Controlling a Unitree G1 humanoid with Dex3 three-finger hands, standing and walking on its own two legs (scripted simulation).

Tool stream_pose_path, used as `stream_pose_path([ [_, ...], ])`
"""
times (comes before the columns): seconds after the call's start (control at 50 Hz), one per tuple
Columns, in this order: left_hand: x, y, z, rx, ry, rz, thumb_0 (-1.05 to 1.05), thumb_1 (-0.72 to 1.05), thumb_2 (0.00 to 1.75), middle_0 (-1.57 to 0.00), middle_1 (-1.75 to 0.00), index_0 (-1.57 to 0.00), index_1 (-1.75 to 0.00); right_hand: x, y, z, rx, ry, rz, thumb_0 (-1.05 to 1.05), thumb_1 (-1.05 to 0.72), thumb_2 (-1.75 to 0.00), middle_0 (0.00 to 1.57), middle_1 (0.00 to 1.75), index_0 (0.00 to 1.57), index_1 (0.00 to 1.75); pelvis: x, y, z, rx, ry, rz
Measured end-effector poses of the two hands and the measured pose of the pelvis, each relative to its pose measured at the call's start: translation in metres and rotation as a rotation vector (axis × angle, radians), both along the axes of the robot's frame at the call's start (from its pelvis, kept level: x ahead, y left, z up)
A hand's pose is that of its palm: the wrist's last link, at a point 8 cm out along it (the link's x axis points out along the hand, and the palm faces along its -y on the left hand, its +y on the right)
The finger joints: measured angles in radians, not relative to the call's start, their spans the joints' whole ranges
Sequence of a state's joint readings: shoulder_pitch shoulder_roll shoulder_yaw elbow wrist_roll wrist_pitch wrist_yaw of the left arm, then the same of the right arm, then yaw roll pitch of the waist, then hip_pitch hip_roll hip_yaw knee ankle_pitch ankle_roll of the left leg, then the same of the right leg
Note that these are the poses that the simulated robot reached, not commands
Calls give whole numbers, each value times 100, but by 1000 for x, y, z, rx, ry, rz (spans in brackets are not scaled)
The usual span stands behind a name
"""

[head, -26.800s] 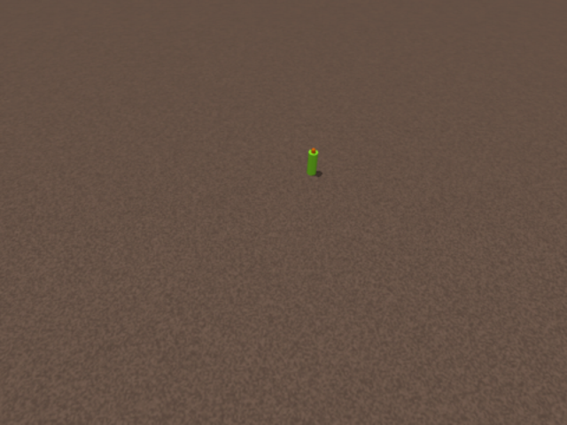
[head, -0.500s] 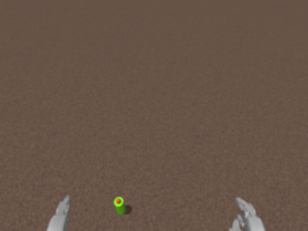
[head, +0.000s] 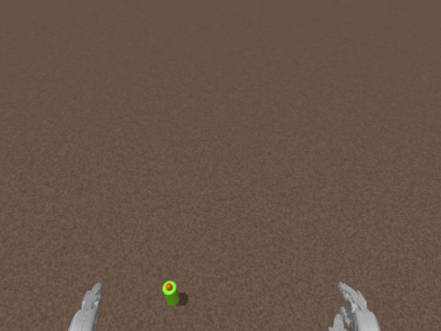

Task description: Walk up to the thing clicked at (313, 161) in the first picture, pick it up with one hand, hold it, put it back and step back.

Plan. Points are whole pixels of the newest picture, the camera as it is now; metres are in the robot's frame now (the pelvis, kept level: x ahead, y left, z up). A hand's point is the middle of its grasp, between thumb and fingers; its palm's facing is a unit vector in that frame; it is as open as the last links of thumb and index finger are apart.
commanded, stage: home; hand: left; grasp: from the side
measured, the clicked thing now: (171, 292) +0.42 +0.19 -0.65
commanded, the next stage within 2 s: stand in 0.70 s
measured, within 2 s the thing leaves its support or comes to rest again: neither
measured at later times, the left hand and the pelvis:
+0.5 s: hand out of the picture +0.16 +0.19 -0.06, palm faces +0.09 -0.96 -0.28, open 17.3 cm; pelvis +0.00 +0.01 +0.00, yaw +0 degrees
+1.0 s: hand out of the picture +0.17 +0.19 -0.06, palm faces +0.09 -0.96 -0.27, open 15.4 cm; pelvis +0.00 +0.00 +0.00, yaw +0 degrees
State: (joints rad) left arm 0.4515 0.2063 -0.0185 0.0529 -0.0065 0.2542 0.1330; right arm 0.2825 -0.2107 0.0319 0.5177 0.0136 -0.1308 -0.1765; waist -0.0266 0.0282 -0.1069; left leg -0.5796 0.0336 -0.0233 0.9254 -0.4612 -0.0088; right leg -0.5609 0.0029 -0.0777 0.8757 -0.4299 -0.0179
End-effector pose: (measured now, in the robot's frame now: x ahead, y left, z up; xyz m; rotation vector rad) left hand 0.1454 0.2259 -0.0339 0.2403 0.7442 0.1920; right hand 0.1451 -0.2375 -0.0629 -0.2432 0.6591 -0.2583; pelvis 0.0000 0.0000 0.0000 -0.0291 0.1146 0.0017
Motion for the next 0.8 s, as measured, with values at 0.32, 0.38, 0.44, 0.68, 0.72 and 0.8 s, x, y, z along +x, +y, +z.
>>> stream_pose_path([
  [0.32,-4,4,0,-3,-3,1,-1,-50,9,-6,-7,-7,-7,-4,6,0,2,0,8,1,-90,-90,21,30,20,30,-4,4,1,-2,-7,1],
  [0.38,-4,5,0,-1,-1,0,-1,-50,8,-6,-7,-6,-7,-5,8,-1,4,3,7,1,-90,-90,21,30,20,30,-4,5,1,-2,-6,0],
  [0.44,-4,5,-1,-2,0,1,-1,-50,8,-6,-7,-6,-7,-6,8,-1,5,8,8,1,-90,-90,21,30,20,30,-3,5,1,-2,-5,-1],
  [0.68,1,6,0,-4,-10,0,-1,-51,8,-6,-7,-6,-7,-3,8,-1,0,7,8,1,-90,-90,21,30,20,30,0,6,1,-2,-2,-2],
  [0.72,1,6,0,-4,-8,-1,-1,-51,8,-6,-6,-6,-7,-2,8,-1,0,6,8,1,-90,-90,21,30,20,30,0,6,1,-2,-2,-2],
  [0.8,2,6,-1,-4,-3,-2,-1,-52,7,-6,-6,-6,-7,0,8,-1,-1,4,7,1,-90,-90,21,30,20,30,1,6,1,-2,-1,-2],
])
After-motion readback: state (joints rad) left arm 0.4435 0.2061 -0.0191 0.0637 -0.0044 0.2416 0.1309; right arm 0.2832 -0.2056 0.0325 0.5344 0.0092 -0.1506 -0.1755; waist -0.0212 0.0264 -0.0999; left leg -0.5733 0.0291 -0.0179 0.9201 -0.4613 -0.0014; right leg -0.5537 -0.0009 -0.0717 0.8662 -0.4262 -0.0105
